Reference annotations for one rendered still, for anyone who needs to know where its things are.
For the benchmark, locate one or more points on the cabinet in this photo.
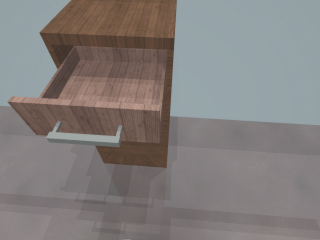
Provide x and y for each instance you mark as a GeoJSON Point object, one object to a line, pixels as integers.
{"type": "Point", "coordinates": [135, 24]}

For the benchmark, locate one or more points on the handle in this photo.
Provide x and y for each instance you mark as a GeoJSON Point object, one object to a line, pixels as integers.
{"type": "Point", "coordinates": [84, 139]}

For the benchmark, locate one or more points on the drawer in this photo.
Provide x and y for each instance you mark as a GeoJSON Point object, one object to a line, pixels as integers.
{"type": "Point", "coordinates": [96, 89]}

